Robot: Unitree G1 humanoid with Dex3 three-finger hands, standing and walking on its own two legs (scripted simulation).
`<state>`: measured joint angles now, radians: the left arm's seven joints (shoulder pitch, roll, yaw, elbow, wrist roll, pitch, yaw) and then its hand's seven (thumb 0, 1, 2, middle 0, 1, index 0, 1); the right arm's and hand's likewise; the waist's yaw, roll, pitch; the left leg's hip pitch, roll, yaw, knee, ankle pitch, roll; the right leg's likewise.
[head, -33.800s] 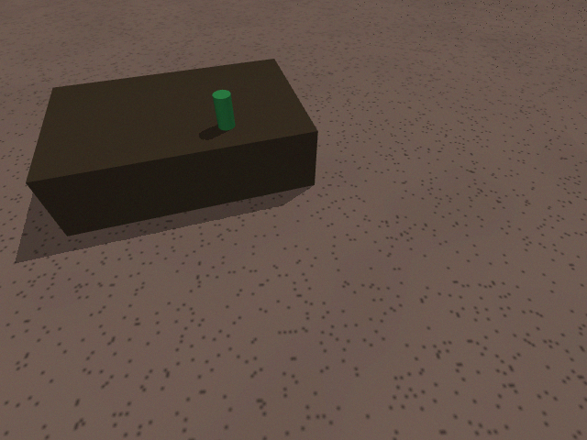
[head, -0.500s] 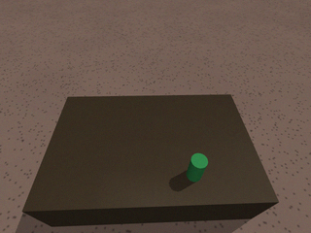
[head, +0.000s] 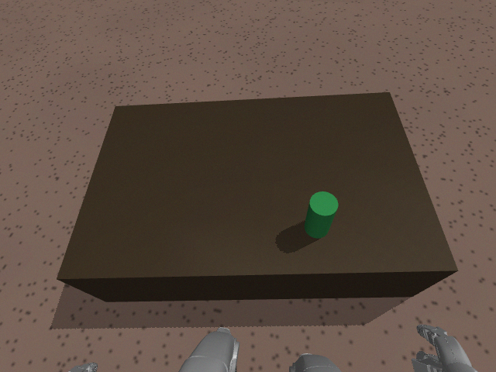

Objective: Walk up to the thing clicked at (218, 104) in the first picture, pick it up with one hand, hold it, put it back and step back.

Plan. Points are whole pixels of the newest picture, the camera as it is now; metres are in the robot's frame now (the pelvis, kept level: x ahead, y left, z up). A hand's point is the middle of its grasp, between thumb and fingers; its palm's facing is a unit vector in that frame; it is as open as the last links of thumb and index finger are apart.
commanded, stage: step back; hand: right
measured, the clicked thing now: (319, 216) +0.53 -0.18 -0.35
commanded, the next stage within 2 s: none
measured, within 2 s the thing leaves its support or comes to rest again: neither
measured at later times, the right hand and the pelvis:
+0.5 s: hand out of the picture +0.02 -0.21 -0.13, palm faces -0.13 +0.90 -0.42, open 7.4 cm; pelvis -0.11 +0.04 +0.01, yaw +5 degrees
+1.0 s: hand out of the picture -0.20 -0.23 -0.15, palm faces +0.01 +0.94 -0.35, open 7.4 cm; pelvis -0.26 +0.04 +0.01, yaw -1 degrees
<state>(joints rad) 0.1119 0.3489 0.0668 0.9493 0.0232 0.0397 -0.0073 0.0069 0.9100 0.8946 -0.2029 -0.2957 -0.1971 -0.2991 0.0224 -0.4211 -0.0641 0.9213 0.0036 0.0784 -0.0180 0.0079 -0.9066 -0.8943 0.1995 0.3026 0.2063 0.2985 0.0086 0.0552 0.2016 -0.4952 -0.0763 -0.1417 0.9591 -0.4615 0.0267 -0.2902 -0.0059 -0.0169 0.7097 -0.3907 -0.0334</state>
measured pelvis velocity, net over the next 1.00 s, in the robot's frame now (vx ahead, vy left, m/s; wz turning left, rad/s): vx -0.26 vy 0.04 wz -0.02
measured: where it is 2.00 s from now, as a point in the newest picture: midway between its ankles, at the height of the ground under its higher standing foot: outside the picture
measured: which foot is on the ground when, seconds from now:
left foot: up 0.00-0.32, down 0.34-0.82, up 0.84-1.00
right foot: down 0.00-0.36, up 0.38-0.76, down 0.78-1.00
